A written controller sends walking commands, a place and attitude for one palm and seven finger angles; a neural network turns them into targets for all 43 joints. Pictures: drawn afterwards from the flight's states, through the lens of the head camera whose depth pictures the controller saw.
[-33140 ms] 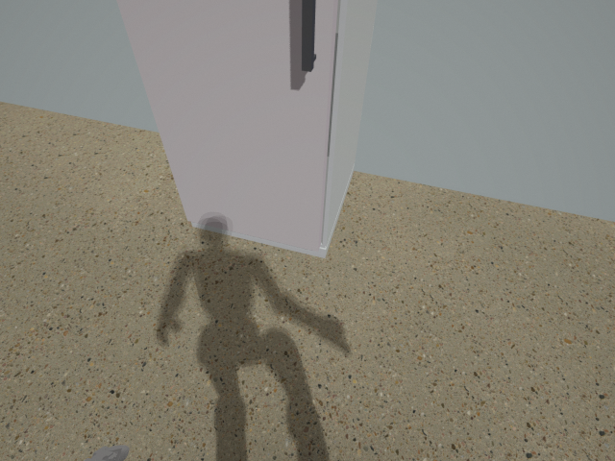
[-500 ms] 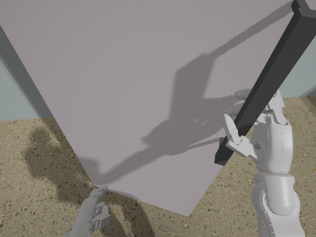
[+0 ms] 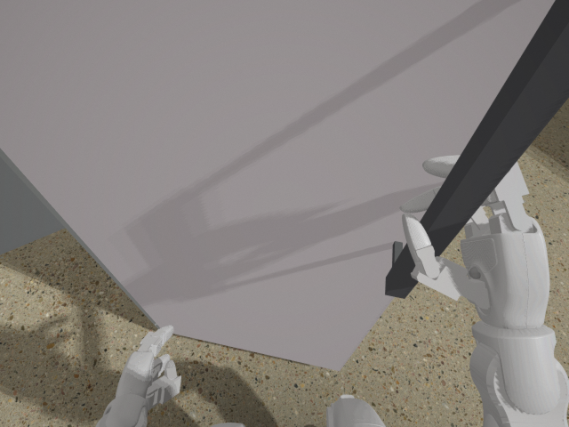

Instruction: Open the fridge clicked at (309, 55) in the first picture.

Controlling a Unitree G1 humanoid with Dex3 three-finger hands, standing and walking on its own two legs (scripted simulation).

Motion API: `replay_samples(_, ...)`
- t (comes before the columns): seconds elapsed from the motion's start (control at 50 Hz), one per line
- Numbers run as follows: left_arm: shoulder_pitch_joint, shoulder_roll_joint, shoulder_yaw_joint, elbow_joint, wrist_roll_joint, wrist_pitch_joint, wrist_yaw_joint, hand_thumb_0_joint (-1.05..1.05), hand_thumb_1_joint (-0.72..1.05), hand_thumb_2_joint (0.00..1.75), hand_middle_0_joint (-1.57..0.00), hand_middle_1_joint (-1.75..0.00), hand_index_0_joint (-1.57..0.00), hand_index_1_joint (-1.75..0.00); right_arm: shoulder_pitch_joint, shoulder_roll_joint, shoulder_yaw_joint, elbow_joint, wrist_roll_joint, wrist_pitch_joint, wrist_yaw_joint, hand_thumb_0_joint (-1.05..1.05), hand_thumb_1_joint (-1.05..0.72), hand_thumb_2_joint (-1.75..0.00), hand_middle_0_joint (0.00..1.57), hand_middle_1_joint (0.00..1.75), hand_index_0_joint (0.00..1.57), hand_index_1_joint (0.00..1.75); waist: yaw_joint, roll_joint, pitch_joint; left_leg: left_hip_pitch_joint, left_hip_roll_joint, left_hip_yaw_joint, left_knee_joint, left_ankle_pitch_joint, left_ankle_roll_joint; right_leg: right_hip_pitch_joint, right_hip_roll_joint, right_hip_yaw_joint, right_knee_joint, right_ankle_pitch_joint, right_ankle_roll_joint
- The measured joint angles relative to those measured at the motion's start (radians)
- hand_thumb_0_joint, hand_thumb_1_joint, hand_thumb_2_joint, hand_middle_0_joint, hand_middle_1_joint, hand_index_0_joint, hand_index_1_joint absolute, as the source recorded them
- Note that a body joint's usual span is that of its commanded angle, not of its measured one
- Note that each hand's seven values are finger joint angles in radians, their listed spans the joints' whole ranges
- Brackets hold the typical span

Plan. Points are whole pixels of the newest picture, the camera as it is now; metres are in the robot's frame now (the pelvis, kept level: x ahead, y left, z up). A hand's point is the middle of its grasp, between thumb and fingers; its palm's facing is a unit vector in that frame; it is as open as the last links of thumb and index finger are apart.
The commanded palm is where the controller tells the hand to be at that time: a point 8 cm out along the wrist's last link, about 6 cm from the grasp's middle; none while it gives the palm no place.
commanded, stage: walk backward, drawing the door open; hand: right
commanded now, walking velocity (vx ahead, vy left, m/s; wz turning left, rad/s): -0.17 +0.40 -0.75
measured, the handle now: (448, 187) +0.30 -0.11 +0.24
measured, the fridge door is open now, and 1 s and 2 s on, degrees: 44 62 61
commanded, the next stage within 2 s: stop walking and hold the door back in 0.42 s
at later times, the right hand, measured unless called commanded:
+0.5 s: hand (361, 392) +0.14 -0.03 +0.20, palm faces +0.57 +0.78 -0.25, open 7.1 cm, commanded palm +0.08 -0.05 +0.21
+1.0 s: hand (345, 419) +0.12 -0.02 +0.21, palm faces +0.61 +0.78 -0.16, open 6.2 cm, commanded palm +0.09 -0.05 +0.20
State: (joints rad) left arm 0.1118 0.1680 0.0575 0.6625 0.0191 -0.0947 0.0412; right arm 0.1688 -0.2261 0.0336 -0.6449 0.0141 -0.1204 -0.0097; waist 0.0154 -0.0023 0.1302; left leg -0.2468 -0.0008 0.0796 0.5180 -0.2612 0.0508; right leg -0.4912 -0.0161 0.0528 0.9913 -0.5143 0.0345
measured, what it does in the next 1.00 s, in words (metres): steps to the left, turning right: right foot, then left foot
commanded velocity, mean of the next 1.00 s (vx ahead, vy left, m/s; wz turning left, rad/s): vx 0.01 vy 0.10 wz -0.32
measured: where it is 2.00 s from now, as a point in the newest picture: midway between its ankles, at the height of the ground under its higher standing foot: outside the picture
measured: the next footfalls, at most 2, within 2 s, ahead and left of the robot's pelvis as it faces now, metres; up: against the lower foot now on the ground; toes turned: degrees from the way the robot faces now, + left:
right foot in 0.12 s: +0.00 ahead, -0.07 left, +0.00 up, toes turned -11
left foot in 0.40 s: +0.05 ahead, +0.33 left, +0.00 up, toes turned -16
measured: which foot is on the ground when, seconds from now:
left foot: down 0.00-0.10, up 0.12-0.38, down 0.40-0.88, up 0.90-1.00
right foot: up 0.00-0.10, down 0.12-0.40, up 0.42-0.82, down 0.84-1.00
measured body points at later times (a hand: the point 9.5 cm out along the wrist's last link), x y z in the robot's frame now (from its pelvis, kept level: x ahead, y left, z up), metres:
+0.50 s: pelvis -0.06 +0.23 -0.01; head +0.00 +0.22 +0.43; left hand +0.19 +0.39 -0.12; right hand +0.11 -0.07 +0.22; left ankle +0.01 +0.34 -0.74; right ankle -0.09 +0.06 -0.66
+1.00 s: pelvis -0.13 +0.30 +0.01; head -0.13 +0.29 +0.46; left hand +0.14 +0.39 -0.08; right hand +0.09 -0.06 +0.22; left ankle -0.05 +0.39 -0.69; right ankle -0.18 +0.23 -0.74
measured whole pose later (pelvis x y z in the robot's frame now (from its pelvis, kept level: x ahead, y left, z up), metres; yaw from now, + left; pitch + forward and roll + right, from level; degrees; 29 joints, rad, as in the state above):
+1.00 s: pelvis -0.13 +0.30 +0.01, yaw -32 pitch -1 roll +3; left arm 0.17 0.20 -0.03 0.62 -0.03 -0.01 0.06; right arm -0.49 -0.26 -0.02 0.26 0.05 -0.13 -0.10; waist -0.02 -0.04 0.02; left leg -0.42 -0.01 0.07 0.86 -0.38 -0.02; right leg -0.19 0.00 -0.01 0.49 -0.28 -0.07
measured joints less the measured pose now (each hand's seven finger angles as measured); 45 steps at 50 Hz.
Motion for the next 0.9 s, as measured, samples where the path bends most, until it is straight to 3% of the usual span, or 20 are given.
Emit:
replay_samples(0.06,0.019,0.007,-0.006,-0.04,0.012,-0.014,0.023,0.01,0.9,0.89,-0.2,-0.3,-0.2,-0.3,0.009,-0.004,0.0,-0.01,0.003,0.004,0.011,-0.07,-0.56,-0.79,0.46,1.4,0.17,1.26,0.015,0.027,-0.022,-0.028,0.023,0.058,0.004,0.007,0.02,0.078,0.014,-0.139,-0.121,0.006,-0.005)
replay_samples(0.1,0.031,0.015,-0.011,-0.074,0.012,-0.034,0.027,0.01,0.9,0.89,-0.2,-0.3,-0.2,-0.3,0.001,-0.012,-0.005,-0.027,0.008,0.011,0.008,-0.09,-0.55,-0.79,0.46,1.4,0.17,1.25,0.017,0.023,-0.044,-0.091,0.018,0.091,0.078,-0.013,0.028,0.182,0.011,-0.185,-0.348,0.146,-0.018)
replay_samples(0.12,0.03,0.018,-0.009,-0.09,0.017,-0.046,0.025,0.01,0.9,0.89,-0.2,-0.3,-0.2,-0.3,-0.016,-0.016,-0.013,-0.03,0.013,0.007,0.005,-0.1,-0.55,-0.79,0.46,1.4,0.16,1.25,0.02,0.01,-0.046,-0.146,0.004,0.088,0.184,-0.054,0.0,0.212,0.002,-0.167,-0.425,0.228,-0.067)
replay_samples(0.14,0.015,0.002,-0.005,-0.083,0.024,-0.049,0.022,0.01,0.9,0.89,-0.2,-0.3,-0.2,-0.3,-0.041,-0.028,-0.026,-0.016,0.015,-0.01,0.001,-0.11,-0.54,-0.79,0.46,1.4,0.16,1.25,0.02,0.036,-0.019,-0.192,0.001,0.04,0.319,-0.112,-0.033,0.209,0.01,-0.158,-0.416,0.238,-0.083)
replay_samples(0.18,0.003,-0.021,-0.015,-0.064,0.034,-0.041,0.01,0.01,0.9,0.89,-0.2,-0.3,-0.2,-0.3,-0.063,-0.034,-0.05,0.015,0.011,-0.031,0.006,-0.11,-0.55,-0.79,0.48,1.4,0.15,1.25,0.024,0.057,0.018,-0.259,-0.029,-0.038,0.534,-0.161,-0.066,0.217,0.004,-0.114,-0.422,0.244,-0.055)
replay_samples(0.22,0.009,-0.026,-0.027,-0.047,0.034,-0.04,0.0,0.01,0.9,0.89,-0.2,-0.3,-0.2,-0.3,-0.066,-0.028,-0.062,0.034,0.002,-0.027,0.009,-0.11,-0.56,-0.8,0.48,1.4,0.16,1.26,0.021,0.031,0.034,-0.303,-0.045,-0.069,0.625,-0.134,-0.084,0.222,-0.032,-0.049,-0.471,0.283,-0.015)
replay_samples(0.26,0.019,-0.021,-0.034,-0.035,0.025,-0.04,-0.01,0.01,0.9,0.89,-0.2,-0.3,-0.2,-0.3,-0.068,-0.016,-0.069,0.044,0.001,-0.016,0.006,-0.1,-0.57,-0.81,0.48,1.4,0.16,1.27,-0.003,-0.005,0.044,-0.307,-0.032,-0.089,0.591,-0.083,-0.093,0.226,-0.079,-0.001,-0.521,0.327,0.014)
replay_samples(0.34,0.045,-0.019,-0.038,-0.038,0.0,-0.03,-0.019,0.01,0.9,0.89,-0.2,-0.3,-0.2,-0.3,-0.063,-0.016,-0.122,0.055,0.027,0.007,-0.02,-0.08,-0.58,-0.83,0.47,1.4,0.18,1.28,-0.041,-0.054,0.04,-0.178,0.006,-0.12,0.309,-0.088,-0.108,0.208,-0.149,0.072,-0.551,0.364,0.058)
replay_samples(0.4,0.06,-0.036,-0.044,-0.046,-0.013,-0.025,-0.016,0.01,0.9,0.89,-0.21,-0.3,-0.21,-0.3,-0.066,-0.062,-0.209,0.063,0.052,0.026,-0.051,-0.1,-0.58,-0.83,0.47,1.4,0.16,1.28,-0.048,-0.034,0.006,-0.017,0.029,-0.106,0.037,-0.064,-0.115,0.136,-0.155,0.118,-0.474,0.318,0.055)
replay_samples(0.44,0.024,-0.013,-0.042,-0.028,-0.015,-0.014,-0.012,0.01,0.9,0.89,-0.21,-0.3,-0.21,-0.3,-0.076,-0.049,-0.267,0.078,0.049,0.02,-0.067,-0.11,-0.59,-0.84,0.46,1.4,0.16,1.29,-0.032,-0.062,0.022,-0.034,0.006,-0.067,0.056,0.007,-0.096,0.044,-0.146,0.144,-0.271,0.136,0.027)
replay_samples(0.46,0.009,0.0,-0.033,-0.012,-0.014,-0.007,-0.007,0.01,0.9,0.89,-0.21,-0.3,-0.21,-0.3,-0.071,-0.043,-0.282,0.085,0.048,0.018,-0.071,-0.11,-0.6,-0.84,0.46,1.4,0.16,1.3,-0.021,-0.064,0.028,-0.046,0.011,-0.05,0.087,-0.009,-0.083,-0.005,-0.109,0.133,-0.11,0.051,0.016)
replay_samples(0.5,0.0,0.017,-0.016,0.01,-0.009,0.004,0.005,0.01,0.9,0.89,-0.21,-0.3,-0.2,-0.3,-0.038,-0.039,-0.295,0.086,0.056,0.016,-0.077,-0.09,-0.6,-0.85,0.46,1.4,0.17,1.32,-0.017,-0.038,0.026,-0.049,0.034,-0.038,0.098,-0.027,-0.061,-0.056,-0.034,0.056,0.152,-0.023,0.008)
replay_samples(0.56,0.019,0.038,-0.007,0.0,-0.002,0.017,0.029,0.01,0.9,0.89,-0.2,-0.3,-0.2,-0.3,0.005,-0.045,-0.291,0.085,0.065,-0.002,-0.079,-0.07,-0.62,-0.85,0.46,1.4,0.17,1.34,-0.002,-0.003,0.014,-0.025,0.056,0.008,0.05,-0.007,-0.037,-0.042,0.015,-0.089,0.248,-0.056,0.01)
replay_samples(0.62,0.051,0.064,-0.009,-0.01,-0.006,0.029,0.048,0.01,0.9,0.89,-0.2,-0.3,-0.2,-0.3,-0.02,-0.058,-0.244,0.13,0.059,-0.022,-0.087,-0.07,-0.61,-0.86,0.46,1.4,0.2,1.34,-0.015,0.017,-0.025,-0.024,0.065,0.062,0.009,0.017,-0.021,0.026,0.048,-0.154,0.143,-0.048,0.0)
replay_samples(0.7,0.054,0.091,-0.028,-0.009,-0.015,0.049,0.054,0.01,0.9,0.89,-0.2,-0.3,-0.2,-0.3,-0.159,-0.055,-0.164,0.266,0.035,-0.03,-0.103,-0.05,-0.59,-0.87,0.46,1.4,0.28,1.36,-0.057,0.041,-0.072,-0.035,0.065,0.107,-0.03,0.052,-0.005,0.156,0.072,-0.14,-0.098,-0.023,-0.026)
replay_samples(0.74,0.039,0.098,-0.039,-0.02,-0.019,0.06,0.048,0.01,0.9,0.89,-0.2,-0.3,-0.2,-0.3,-0.238,-0.056,-0.136,0.346,0.026,-0.024,-0.103,-0.04,-0.58,-0.87,0.46,1.4,0.31,1.36,-0.067,0.048,-0.09,-0.046,0.065,0.123,-0.045,0.073,0.0,0.214,0.071,-0.12,-0.22,-0.002,-0.039)
replay_samples(0.86,-0.028,0.089,-0.065,-0.069,-0.027,0.088,0.019,0.01,0.9,0.89,-0.2,-0.3,-0.2,-0.3,-0.443,-0.059,-0.093,0.59,0.033,-0.028,-0.112,-0.01,-0.58,-0.88,0.45,1.4,0.33,1.36,-0.051,0.046,-0.106,-0.084,0.076,0.129,-0.063,0.13,-0.018,0.338,0.054,-0.112,-0.542,0.184,-0.084)
replay_samples(0.9,-0.023,0.077,-0.073,-0.078,-0.029,0.089,0.017,0.01,0.9,0.89,-0.2,-0.3,-0.2,-0.3,-0.491,-0.05,-0.086,0.677,0.038,-0.032,-0.115,-0.01,-0.6,-0.87,0.45,1.4,0.33,1.37,-0.047,0.022,-0.108,-0.102,0.052,0.089,-0.006,0.015,-0.053,0.332,0.044,-0.117,-0.535,0.224,-0.101)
